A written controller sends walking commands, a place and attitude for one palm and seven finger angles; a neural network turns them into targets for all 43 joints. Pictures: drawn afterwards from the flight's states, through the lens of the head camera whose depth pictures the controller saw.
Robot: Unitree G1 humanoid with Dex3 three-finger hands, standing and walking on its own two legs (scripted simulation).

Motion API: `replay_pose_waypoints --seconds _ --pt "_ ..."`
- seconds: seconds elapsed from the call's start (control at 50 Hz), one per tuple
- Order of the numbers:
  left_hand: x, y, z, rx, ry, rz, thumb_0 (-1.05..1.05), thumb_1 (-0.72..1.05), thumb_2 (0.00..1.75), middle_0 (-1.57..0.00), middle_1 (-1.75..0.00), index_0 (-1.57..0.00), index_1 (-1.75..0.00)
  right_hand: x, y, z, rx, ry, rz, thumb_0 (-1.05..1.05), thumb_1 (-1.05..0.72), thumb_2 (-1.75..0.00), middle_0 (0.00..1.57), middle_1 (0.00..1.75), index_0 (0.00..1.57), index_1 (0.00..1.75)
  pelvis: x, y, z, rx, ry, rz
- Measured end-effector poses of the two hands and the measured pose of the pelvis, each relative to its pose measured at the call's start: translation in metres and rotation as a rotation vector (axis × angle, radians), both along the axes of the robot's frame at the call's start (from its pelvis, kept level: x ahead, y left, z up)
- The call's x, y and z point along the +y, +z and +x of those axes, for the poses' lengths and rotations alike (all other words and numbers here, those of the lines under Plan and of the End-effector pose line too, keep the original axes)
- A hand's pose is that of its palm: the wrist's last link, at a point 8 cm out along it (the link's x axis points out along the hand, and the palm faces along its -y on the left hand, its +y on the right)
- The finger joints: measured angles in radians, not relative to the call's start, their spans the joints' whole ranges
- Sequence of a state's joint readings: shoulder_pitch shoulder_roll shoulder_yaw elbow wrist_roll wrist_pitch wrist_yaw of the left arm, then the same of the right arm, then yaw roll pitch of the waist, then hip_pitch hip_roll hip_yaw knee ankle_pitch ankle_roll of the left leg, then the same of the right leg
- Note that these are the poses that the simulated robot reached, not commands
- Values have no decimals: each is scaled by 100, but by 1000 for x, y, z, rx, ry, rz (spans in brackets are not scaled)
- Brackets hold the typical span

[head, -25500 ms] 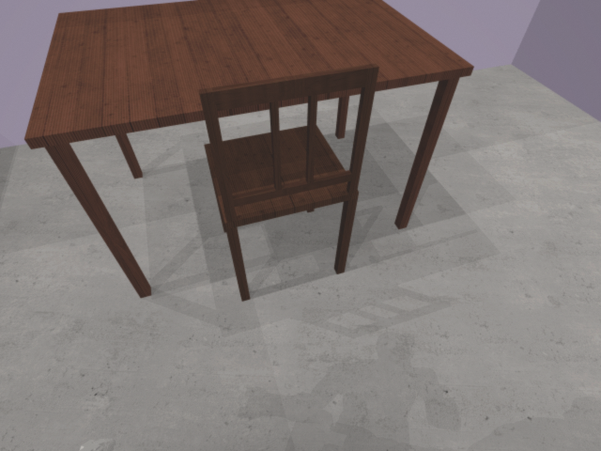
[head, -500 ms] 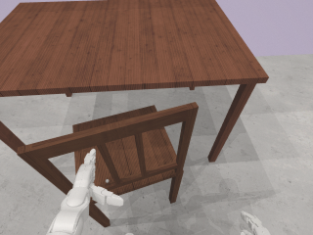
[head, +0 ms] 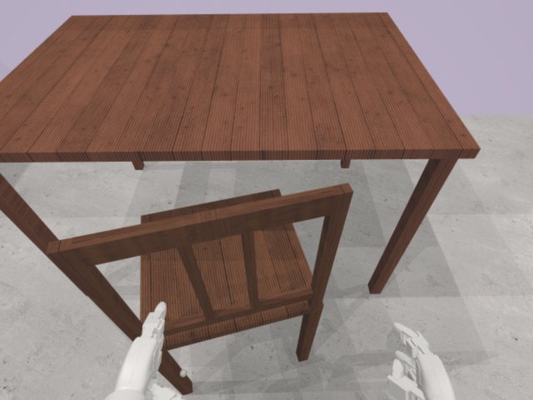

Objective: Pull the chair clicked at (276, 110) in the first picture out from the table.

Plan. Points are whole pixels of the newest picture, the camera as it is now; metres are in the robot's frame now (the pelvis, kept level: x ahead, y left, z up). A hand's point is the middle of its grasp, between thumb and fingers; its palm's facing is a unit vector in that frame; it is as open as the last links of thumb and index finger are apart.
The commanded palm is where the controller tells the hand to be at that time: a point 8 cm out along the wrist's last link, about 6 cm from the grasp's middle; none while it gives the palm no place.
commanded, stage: draw the hand back to the body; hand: left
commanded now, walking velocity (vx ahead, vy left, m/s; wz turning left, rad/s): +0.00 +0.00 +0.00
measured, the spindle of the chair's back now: (198, 284) +0.33 +0.13 -0.05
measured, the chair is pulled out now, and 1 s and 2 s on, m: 0.16 0.16 0.16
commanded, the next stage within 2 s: step back with the hand held close in 1.70 s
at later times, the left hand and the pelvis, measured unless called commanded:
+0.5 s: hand (154, 365) +0.17 +0.14 +0.05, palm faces +0.02 -1.00 -0.09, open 17.5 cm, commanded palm +0.14 +0.21 +0.07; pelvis -0.02 -0.02 -0.03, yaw +0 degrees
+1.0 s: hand (56, 324) +0.19 +0.23 +0.13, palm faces +0.31 -0.87 -0.39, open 14.0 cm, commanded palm +0.15 +0.27 +0.17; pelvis +0.01 +0.00 +0.04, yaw -1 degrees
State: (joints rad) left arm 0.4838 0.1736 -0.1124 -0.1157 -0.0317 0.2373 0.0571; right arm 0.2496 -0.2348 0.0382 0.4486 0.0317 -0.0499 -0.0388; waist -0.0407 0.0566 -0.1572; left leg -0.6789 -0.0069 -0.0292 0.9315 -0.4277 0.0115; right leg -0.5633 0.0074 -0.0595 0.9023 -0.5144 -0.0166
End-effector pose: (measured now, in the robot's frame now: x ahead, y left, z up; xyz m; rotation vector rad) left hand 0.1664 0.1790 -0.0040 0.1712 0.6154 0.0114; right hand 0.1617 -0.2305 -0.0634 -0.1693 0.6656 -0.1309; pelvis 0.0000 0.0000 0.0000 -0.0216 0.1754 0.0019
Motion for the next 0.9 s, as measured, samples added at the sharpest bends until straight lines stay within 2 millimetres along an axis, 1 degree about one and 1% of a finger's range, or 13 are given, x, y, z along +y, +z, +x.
replay_pose_waypoints --seconds 0.14,0.16,0.24,0.34,0.38,0.42,0.46,0.5,0.64,0.66,0.76,0.84,0.9 --pt "-3 1 -19 12 0 12 -1 -54 21 -1 0 0 0 -7 -7 -10 13 -12 -11 1 -90 -89 20 30 21 30 -3 -4 -1 7 6 -1" --pt "-4 3 -20 -10 10 -14 -1 -54 21 -1 0 0 0 -8 -8 -12 10 -13 -14 1 -90 -89 20 30 20 30 -4 -5 -2 10 8 -1" --pt "-7 21 -13 -244 23 -116 -1 -54 21 -1 0 0 0 -13 -18 -18 -7 -9 -22 1 -90 -89 20 30 20 30 -7 -14 -7 30 7 -4" --pt "2 53 -4 -584 3 -113 -1 -54 21 -1 0 0 0 -16 -38 -22 -6 -6 6 2 -90 -89 20 30 20 30 -12 -29 -16 53 -1 -5" --pt "7 57 -4 -636 -7 -94 -1 -54 20 -1 0 0 0 -16 -45 -23 5 -11 23 2 -90 -89 20 30 20 30 -13 -33 -19 53 -6 -3" --pt "12 57 -6 -612 -13 -81 -1 -54 20 -1 0 0 0 -15 -48 -24 13 -20 40 2 -90 -89 20 30 20 30 -15 -33 -21 43 -8 -1" --pt "16 57 -10 -559 -14 -77 -1 -55 20 -1 0 0 0 -14 -45 -24 10 -32 51 2 -90 -89 20 30 20 30 -16 -30 -21 27 -6 -1" --pt "19 62 -16 -526 -11 -76 -1 -55 20 -1 0 0 0 -14 -40 -23 -4 -39 53 2 -90 -89 20 30 20 30 -16 -25 -20 9 -4 -1" --pt "34 99 -23 -605 7 -57 -1 -52 22 -1 -1 -1 -1 -17 -15 -18 -61 -33 30 2 -90 -89 20 30 20 30 -18 -8 -18 -32 7 -6" --pt "38 102 -22 -596 11 -11 -1 -50 23 -1 -1 -1 -1 -19 -13 -17 -57 -35 23 2 -90 -89 20 30 20 30 -17 -5 -18 -41 3 -5" --pt "59 116 -26 -486 105 197 -1 -39 28 -3 -3 -2 -3 -20 1 -10 -15 -57 -7 2 -90 -90 20 30 20 30 -13 13 -12 -101 -7 -2" --pt "70 129 -29 -458 158 258 -1 -26 34 -5 -6 -4 -6 -15 13 -1 -1 -49 -26 2 -90 -90 20 30 20 30 -7 26 -5 -138 -10 1" --pt "79 139 -25 -470 185 283 -1 -16 39 -6 -8 -6 -8 -7 20 8 -2 -27 -34 2 -90 -90 20 30 20 30 -3 33 1 -160 -11 3"
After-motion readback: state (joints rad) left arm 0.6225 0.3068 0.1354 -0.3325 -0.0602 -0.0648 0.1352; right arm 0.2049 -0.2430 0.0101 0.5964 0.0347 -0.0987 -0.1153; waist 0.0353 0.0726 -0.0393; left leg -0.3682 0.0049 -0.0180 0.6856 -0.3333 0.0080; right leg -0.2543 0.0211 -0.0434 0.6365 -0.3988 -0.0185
